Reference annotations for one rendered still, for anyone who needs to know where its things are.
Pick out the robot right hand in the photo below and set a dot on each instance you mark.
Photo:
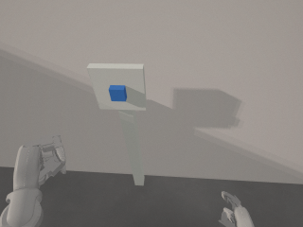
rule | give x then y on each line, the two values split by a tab
239	217

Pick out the panel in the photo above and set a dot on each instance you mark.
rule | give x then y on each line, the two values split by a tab
132	76

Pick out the button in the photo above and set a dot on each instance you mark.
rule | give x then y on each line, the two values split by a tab
118	93

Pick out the left robot forearm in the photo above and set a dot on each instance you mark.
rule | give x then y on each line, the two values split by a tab
24	209

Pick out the robot left hand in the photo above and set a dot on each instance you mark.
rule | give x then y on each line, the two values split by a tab
30	159

